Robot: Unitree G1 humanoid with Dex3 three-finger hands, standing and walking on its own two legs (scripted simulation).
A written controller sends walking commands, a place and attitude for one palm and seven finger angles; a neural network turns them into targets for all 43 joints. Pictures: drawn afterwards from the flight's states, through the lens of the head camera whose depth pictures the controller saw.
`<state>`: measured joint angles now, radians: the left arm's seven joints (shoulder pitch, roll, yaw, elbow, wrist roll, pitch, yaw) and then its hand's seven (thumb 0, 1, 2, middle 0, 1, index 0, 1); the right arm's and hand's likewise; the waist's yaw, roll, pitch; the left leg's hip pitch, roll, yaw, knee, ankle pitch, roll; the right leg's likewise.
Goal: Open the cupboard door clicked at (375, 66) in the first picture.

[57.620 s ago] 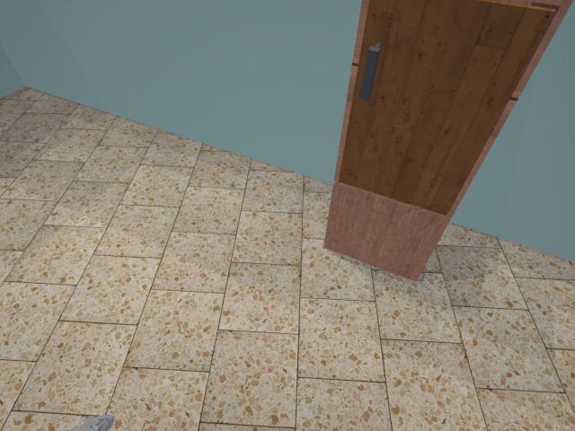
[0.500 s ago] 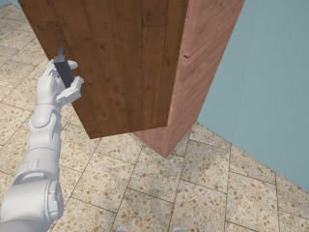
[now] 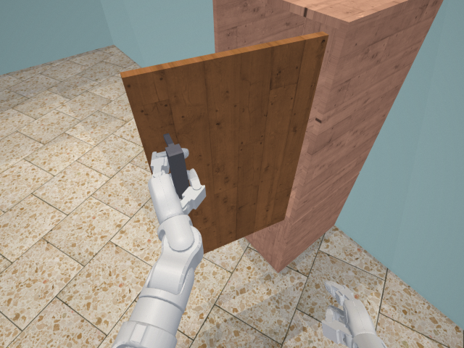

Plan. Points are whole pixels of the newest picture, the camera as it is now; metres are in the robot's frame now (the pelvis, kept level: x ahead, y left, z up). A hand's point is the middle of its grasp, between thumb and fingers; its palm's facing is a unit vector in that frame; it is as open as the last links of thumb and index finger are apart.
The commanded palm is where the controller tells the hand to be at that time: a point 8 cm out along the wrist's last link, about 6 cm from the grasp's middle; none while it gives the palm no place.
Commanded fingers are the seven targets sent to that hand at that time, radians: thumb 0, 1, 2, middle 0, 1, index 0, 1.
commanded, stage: pull the door open along its arc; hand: left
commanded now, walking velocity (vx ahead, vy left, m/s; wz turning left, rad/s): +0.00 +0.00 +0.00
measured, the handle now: (175, 168) +0.41 +0.13 +0.10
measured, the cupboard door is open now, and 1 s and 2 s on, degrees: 77 89 91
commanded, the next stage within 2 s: open thumb and fingers to let go in 0.66 s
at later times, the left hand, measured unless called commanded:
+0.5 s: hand (205, 199) +0.34 +0.07 +0.10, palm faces +0.36 -0.93 +0.02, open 6.4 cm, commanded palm +0.26 +0.10 +0.10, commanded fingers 0.00 0.90 0.90 -0.40 -1.35 -0.40 -1.35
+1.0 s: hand (214, 214) +0.31 +0.05 +0.10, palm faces +0.32 -0.95 -0.03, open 7.0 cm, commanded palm +0.26 +0.07 +0.10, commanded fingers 0.00 -0.01 0.51 -0.34 -1.25 -0.34 -1.25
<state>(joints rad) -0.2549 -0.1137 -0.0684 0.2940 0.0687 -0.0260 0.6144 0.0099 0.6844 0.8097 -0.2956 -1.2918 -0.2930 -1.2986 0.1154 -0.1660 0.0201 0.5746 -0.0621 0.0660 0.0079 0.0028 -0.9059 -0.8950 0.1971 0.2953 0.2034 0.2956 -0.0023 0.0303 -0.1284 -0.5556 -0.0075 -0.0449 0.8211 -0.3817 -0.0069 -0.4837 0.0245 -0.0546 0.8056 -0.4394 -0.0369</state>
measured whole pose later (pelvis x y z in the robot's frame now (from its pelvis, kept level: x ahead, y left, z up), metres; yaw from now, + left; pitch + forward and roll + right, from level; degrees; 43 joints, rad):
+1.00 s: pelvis +0.01 -0.01 +0.00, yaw +0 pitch +4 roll +0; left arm 0.00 -0.09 -0.28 0.03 0.05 0.06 0.59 0.00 0.49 0.73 -0.37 -1.31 -0.39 -1.31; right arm 0.11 -0.15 0.03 0.55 -0.04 0.09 0.03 0.00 -0.91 -0.90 0.20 0.30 0.20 0.30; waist 0.02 0.05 -0.10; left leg -0.47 -0.01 -0.05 0.79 -0.39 -0.02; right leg -0.40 0.03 -0.06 0.78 -0.45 -0.05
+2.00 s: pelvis -0.02 +0.01 +0.00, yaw +0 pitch +3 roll +0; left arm -0.04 0.02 -0.23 0.15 -0.08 -0.14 0.11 -0.02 -0.50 0.30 -0.17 -0.35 -0.17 -0.36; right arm 0.24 -0.20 0.04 0.55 0.01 -0.02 -0.01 0.01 -0.91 -0.90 0.20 0.30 0.20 0.30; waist 0.00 0.05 -0.06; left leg -0.48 -0.02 -0.03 0.79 -0.35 0.01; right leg -0.42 0.01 -0.04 0.78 -0.41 -0.02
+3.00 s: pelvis +0.00 +0.00 -0.01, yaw +0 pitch +6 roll -1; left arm 0.49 0.16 -0.05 -0.30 -0.18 -0.20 -0.11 -0.01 -0.50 0.30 -0.15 -0.30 -0.15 -0.30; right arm 0.27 -0.24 0.03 0.48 0.02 -0.15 -0.04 0.01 -0.90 -0.90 0.20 0.30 0.20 0.30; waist 0.01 0.05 -0.09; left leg -0.57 0.00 -0.05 0.89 -0.42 -0.01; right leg -0.50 0.03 -0.06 0.88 -0.48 -0.04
